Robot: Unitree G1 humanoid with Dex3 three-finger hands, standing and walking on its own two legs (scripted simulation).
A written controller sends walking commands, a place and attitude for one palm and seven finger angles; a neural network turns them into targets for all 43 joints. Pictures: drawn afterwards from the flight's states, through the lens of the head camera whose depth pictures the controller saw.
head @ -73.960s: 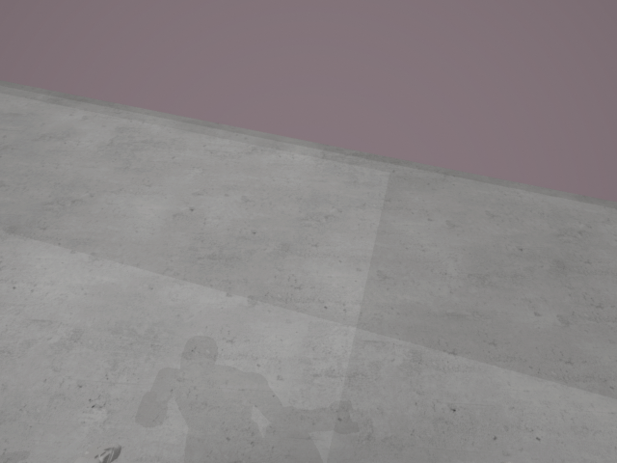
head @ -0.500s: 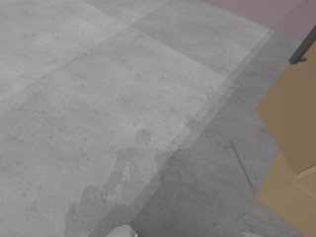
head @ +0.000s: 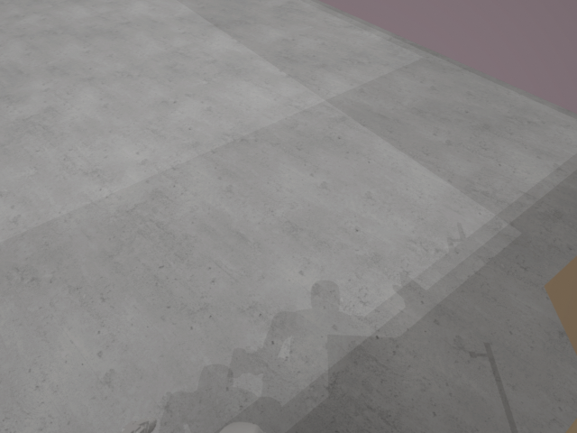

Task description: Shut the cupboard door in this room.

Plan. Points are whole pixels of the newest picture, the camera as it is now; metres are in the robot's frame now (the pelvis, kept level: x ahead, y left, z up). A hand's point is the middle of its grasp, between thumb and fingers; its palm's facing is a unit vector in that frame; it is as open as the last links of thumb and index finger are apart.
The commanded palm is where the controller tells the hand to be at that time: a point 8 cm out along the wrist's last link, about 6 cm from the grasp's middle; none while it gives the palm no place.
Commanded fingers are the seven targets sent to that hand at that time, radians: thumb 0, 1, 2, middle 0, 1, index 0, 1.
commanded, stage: walk to a spot facing it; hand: left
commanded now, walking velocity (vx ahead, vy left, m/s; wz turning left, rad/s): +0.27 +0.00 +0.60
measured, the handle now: out of the picture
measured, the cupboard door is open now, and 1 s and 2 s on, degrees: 51 51 51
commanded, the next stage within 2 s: turn to face it in 0.70 s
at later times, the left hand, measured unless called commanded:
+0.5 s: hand out of the picture +0.11 +0.29 -0.18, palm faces +0.35 -0.91 -0.21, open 7.4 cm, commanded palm none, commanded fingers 0.00 0.90 0.90 -0.20 -0.30 -0.20 -0.30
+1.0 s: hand (146, 270) +0.45 +0.33 -0.16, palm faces +0.39 -0.90 -0.20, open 7.4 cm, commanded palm none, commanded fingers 0.00 0.90 0.90 -0.20 -0.30 -0.20 -0.30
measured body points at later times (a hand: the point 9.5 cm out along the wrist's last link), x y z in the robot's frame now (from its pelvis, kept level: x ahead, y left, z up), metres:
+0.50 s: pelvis +0.16 +0.09 -0.01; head +0.21 +0.13 +0.44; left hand +0.09 +0.33 -0.17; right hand +0.35 -0.12 -0.13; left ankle +0.17 +0.15 -0.73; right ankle +0.14 -0.09 -0.63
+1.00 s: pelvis +0.40 +0.12 -0.01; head +0.45 +0.13 +0.44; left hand +0.42 +0.38 -0.14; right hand +0.44 -0.11 -0.16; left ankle +0.21 +0.17 -0.66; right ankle +0.51 +0.07 -0.73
